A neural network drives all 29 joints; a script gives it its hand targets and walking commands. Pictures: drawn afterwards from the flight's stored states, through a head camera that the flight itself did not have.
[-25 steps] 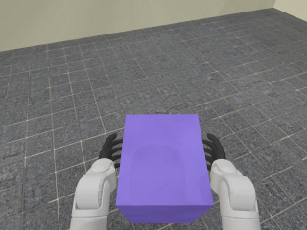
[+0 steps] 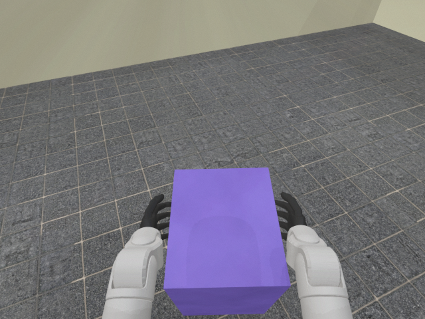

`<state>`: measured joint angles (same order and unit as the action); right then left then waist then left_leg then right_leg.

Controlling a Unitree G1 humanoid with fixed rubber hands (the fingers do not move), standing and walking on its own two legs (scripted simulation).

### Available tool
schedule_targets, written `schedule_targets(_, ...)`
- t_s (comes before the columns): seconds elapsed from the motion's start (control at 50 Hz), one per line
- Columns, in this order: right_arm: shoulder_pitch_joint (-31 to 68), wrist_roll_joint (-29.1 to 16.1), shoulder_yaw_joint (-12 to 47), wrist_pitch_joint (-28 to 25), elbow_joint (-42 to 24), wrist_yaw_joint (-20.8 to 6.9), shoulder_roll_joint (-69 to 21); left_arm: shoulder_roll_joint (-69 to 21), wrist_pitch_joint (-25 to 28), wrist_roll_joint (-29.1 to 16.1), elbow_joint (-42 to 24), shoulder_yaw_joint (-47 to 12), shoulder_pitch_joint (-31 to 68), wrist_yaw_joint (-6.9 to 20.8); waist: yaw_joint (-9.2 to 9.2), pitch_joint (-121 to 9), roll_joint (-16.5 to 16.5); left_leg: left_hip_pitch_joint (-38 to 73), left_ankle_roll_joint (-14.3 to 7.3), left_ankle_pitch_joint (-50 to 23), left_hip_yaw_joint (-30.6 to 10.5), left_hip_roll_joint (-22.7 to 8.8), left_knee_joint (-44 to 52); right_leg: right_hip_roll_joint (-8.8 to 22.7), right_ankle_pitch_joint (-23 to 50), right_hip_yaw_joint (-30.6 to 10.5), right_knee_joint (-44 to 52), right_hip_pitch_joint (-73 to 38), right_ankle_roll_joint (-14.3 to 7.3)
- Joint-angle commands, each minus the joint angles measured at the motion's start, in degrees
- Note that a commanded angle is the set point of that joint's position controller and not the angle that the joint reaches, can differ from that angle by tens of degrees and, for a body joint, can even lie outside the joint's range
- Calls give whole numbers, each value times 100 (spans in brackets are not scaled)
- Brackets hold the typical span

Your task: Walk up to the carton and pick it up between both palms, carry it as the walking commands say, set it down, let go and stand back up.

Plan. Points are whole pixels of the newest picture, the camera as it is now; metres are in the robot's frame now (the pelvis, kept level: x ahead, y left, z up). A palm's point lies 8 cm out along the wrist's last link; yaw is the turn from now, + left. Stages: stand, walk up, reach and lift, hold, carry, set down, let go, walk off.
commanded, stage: carry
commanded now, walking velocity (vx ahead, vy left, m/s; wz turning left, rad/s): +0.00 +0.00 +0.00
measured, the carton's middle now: (222, 247) +0.28 -0.01 -0.03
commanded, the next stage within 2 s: hold in 1.08 s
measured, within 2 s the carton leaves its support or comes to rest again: neither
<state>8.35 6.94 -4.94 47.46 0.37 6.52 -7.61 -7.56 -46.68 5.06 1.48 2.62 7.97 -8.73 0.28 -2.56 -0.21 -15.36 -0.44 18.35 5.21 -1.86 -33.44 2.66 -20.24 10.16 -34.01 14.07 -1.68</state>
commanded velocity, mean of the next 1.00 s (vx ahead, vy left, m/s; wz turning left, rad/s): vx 0.00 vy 0.00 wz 0.00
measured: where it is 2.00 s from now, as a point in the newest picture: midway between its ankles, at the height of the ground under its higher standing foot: outside the picture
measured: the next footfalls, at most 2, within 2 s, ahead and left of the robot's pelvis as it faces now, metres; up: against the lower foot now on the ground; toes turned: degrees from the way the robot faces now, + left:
none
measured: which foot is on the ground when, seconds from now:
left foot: down 0.00-1.00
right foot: down 0.00-1.00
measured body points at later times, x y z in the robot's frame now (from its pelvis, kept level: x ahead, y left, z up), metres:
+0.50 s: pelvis -0.03 +0.00 +0.00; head -0.05 +0.00 +0.45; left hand +0.26 +0.13 +0.03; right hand +0.26 -0.14 +0.03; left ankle -0.01 +0.11 -0.73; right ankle -0.02 -0.09 -0.73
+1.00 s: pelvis -0.03 +0.00 +0.00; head -0.04 +0.00 +0.45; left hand +0.26 +0.14 +0.02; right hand +0.27 -0.14 +0.03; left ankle -0.01 +0.11 -0.73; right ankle -0.02 -0.09 -0.73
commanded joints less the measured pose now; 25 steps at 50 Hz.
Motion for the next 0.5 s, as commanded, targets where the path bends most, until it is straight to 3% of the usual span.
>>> schedule_targets(0.0,3064,-1146,2877,-437,-802,-978,-4683,-4455,421,-927,-1174,-2605,3024,1220,-15,-1972,146,535,-144,-1881,-570,-786,347,676,2506,-840,461,-487,35)
schedule_targets(0.02,2790,-684,2652,-483,84,-1043,-4521,-4352,453,-576,-97,-2421,2683,1329,-18,-1806,343,329,-145,-1290,-536,-660,344,731,2631,-937,562,-332,28)
schedule_targets(0.04,2733,-731,2637,-469,55,-1052,-4726,-4481,500,-805,-642,-2632,3130,1363,16,-1742,244,347,-124,-1154,-532,-709,408,708,2450,-860,464,-369,-35)
schedule_targets(0.06,3202,-1104,2855,-518,-664,-1020,-4891,-4598,525,-1054,-1248,-2754,3459,1318,31,-1618,59,328,-136,-814,-561,-704,549,676,1728,-889,632,-192,18)
schedule_targets(0.08,3262,-1231,2838,-438,-965,-934,-4994,-4703,454,-1186,-1504,-2773,3440,1251,10,-1521,217,237,-127,-629,-588,-637,499,745,1378,-1102,798,-5,-1)
schedule_targets(0.12,2598,-778,2503,-365,-104,-941,-4637,-4440,365,-860,-763,-2542,3026,1247,42,-1677,-210,344,-198,-682,-688,-682,630,628,893,-1066,824,146,-42)
schedule_targets(0.14,3012,-710,2562,-447,212,-1031,-4503,-4254,391,-511,-30,-2219,2894,1329,7,-1508,68,193,-160,-601,-653,-719,695,707,837,-977,919,68,5)
schedule_targets(0.16,3461,-753,2623,-523,45,-1053,-4600,-4392,475,-633,-240,-2372,3439,1342,16,-1348,105,205,-99,-499,-488,-547,470,845,992,-1277,1059,322,59)
schedule_targets(0.18,3547,-1211,2886,-487,-959,-971,-4912,-4678,472,-1114,-1268,-2662,3557,1281,41,-1290,336,170,-32,-373,-430,-593,493,828,525,-1169,1220,301,66)
schedule_targets(0.2,2813,-299,2370,-430,1052,-1125,-4645,-4391,448,-373,491,-2274,3255,1414,63,-1205,256,224,-67,-247,-419,-507,490,873,324,-1252,1227,562,21)
schedule_targets(0.22,3682,-1135,2879,-508,-844,-995,-4943,-4748,508,-1127,-1212,-2645,3799,1311,62,-1253,356,347,-56,-473,-518,-601,554,796,209,-1196,1276,558,39)
schedule_targets(0.24,3278,-490,2529,-489,735,-1153,-4780,-4533,495,-507,115,-2417,3586,1439,47,-1403,58,292,-101,-322,-506,-563,548,780,285,-1206,1201,432,16)
schedule_targets(0.26,3480,-741,2684,-558,117,-1125,-4958,-4742,540,-792,-382,-2615,3797,1413,43,-1456,113,215,-174,-750,-638,-619,635,768,708,-1078,1007,302,0)
schedule_targets(0.28,3620,-906,2839,-620,-270,-1161,-4988,-4847,588,-863,-623,-2699,3709,1451,31,-1680,-102,343,-93,-917,-491,-623,579,765,970,-942,864,125,28)
schedule_targets(0.3,3837,-1189,2952,-589,-830,-1127,-5117,-4930,590,-1127,-1424,-2909,4093,1369,41,-1537,-454,311,-144,-769,-603,-673,630,706,877,-1030,878,265,3)
schedule_targets(0.32,3623,-896,2826,-511,-143,-1123,-5054,-4887,496,-852,-524,-2624,3625,1402,33,-1691,81,243,-177,-1078,-647,-745,612,676,1159,-922,796,-23,55)
schedule_targets(0.34,3479,-1049,2896,-477,-469,-1080,-5082,-4840,485,-955,-901,-2643,3595,1329,44,-1569,305,108,-115,-728,-523,-588,447,788,1348,-1160,968,30,46)
schedule_targets(0.36,2975,-559,2603,-483,595,-1179,-4897,-4688,490,-560,-5,-2495,3328,1441,72,-1652,46,280,-105,-683,-444,-563,508,796,1044,-1069,928,157,-27)
schedule_targets(0.38,3413,-811,2783,-557,-48,-1167,-4921,-4745,552,-788,-651,-2702,3714,1429,60,-1656,-138,257,-120,-848,-556,-676,566,750,1029,-998,812,135,-73)
schedule_targets(0.4,3646,-1161,2895,-544,-784,-1042,-5145,-4952,511,-1161,-1283,-2833,3870,1328,54,-1491,-19,14,-143,-860,-609,-620,538,707,1120,-1075,868,109,2)
schedule_targets(0.42,3200,-901,2820,-482,-125,-1072,-5029,-4723,488,-871,-701,-2615,3453,1375,49,-1604,385,79,-94,-1178,-479,-601,297,801,1831,-1093,842,-35,9)
schedule_targets(0.44,3152,-579,2639,-507,572,-1171,-4856,-4688,480,-544,197,-2476,3231,1453,58,-1763,133,317,-76,-1540,-395,-590,282,792,2425,-941,626,-45,1)
schedule_targets(0.46,3156,-662,2694,-547,449,-1228,-4917,-4715,512,-591,-138,-2632,3434,1479,56,-1967,-254,454,-110,-1955,-513,-726,381,704,2347,-831,455,-211,-51)
schedule_targets(0.48,3706,-911,2902,-648,-56,-1275,-5082,-4857,652,-881,-674,-2817,4108,1520,39,-1771,-274,240,-119,-1462,-579,-729,509,605,1670,-817,535,-35,-15)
